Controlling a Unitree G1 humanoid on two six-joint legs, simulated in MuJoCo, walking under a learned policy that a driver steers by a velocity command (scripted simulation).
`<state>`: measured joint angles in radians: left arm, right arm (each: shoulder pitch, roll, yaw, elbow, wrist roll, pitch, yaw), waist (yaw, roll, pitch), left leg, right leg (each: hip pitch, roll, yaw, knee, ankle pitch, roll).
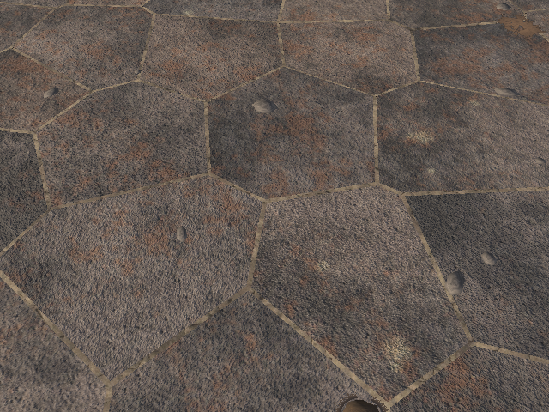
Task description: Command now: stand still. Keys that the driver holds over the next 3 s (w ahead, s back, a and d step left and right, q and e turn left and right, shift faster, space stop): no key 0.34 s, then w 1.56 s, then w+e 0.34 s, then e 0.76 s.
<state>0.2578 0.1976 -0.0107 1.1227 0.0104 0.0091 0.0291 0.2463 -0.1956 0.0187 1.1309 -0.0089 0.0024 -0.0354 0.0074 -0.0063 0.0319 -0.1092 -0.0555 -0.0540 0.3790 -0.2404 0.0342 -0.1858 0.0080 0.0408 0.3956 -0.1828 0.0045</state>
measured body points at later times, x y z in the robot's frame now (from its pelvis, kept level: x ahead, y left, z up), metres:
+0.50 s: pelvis +0.02 -0.01 -0.01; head +0.02 -0.01 +0.44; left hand +0.01 +0.22 -0.16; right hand -0.01 -0.24 -0.17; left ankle -0.02 +0.10 -0.74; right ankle +0.02 -0.12 -0.74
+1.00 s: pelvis +0.22 -0.04 -0.02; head +0.26 -0.05 +0.43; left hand +0.09 +0.16 -0.15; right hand +0.40 -0.25 -0.15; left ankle +0.38 +0.04 -0.72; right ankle +0.05 -0.11 -0.74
